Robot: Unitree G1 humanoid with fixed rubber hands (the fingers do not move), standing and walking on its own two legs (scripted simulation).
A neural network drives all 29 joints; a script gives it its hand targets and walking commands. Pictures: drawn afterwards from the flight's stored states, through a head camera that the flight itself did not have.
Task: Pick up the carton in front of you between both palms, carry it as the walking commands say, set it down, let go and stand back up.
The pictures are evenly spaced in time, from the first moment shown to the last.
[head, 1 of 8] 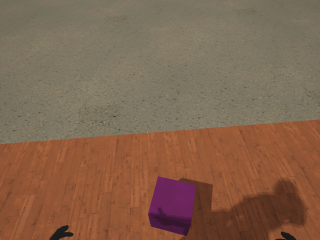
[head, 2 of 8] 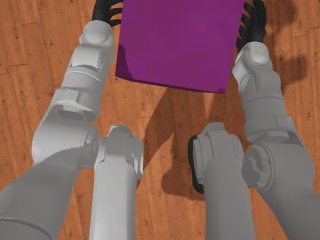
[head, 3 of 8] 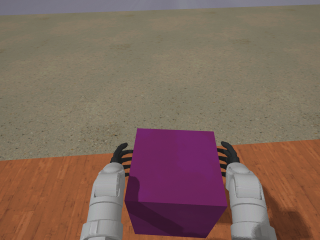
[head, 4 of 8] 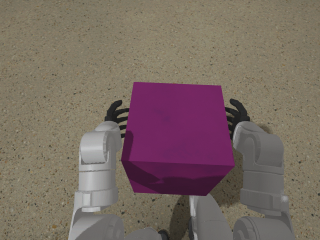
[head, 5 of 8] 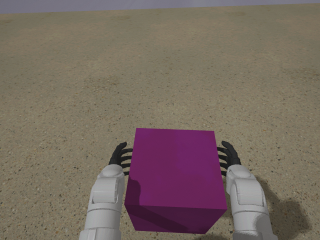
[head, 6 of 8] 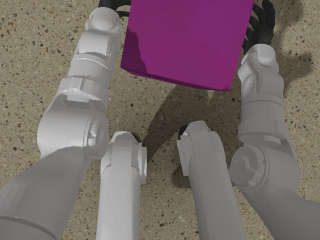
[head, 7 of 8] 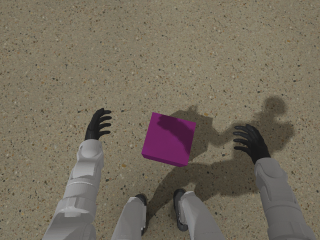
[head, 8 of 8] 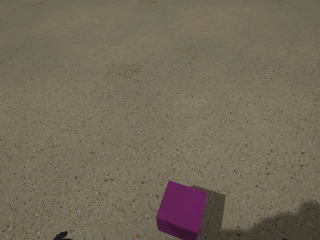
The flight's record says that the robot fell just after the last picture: no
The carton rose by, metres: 0.69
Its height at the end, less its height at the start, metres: -0.14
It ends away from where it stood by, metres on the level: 1.85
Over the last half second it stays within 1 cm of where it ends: yes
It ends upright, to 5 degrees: yes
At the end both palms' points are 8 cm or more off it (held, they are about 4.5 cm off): yes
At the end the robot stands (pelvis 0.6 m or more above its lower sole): yes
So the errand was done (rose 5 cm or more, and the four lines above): yes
